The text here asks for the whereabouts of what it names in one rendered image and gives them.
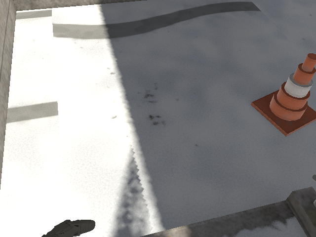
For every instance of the robot left hand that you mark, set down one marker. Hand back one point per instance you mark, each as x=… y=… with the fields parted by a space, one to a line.
x=69 y=228

